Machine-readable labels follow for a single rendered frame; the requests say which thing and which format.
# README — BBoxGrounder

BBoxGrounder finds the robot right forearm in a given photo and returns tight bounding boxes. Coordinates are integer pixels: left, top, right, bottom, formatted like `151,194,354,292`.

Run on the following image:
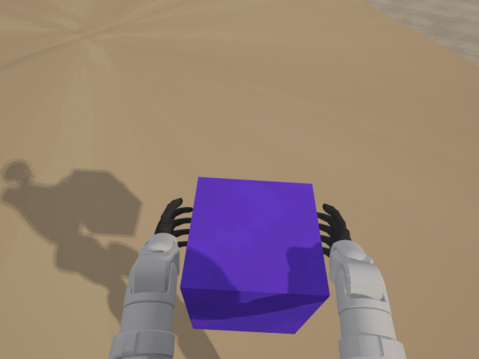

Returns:
329,240,406,359

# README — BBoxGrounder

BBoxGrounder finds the robot right hand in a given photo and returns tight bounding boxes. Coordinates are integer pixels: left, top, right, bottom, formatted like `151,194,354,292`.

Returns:
317,203,352,257

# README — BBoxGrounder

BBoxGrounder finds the robot left hand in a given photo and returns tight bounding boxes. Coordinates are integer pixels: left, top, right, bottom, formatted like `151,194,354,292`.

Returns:
154,198,193,248

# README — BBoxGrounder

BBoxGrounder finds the carton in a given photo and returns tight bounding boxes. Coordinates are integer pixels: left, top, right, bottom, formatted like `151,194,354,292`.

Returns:
180,177,330,334

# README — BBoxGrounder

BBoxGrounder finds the robot left forearm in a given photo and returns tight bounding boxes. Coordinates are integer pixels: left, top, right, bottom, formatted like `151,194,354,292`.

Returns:
109,233,180,359

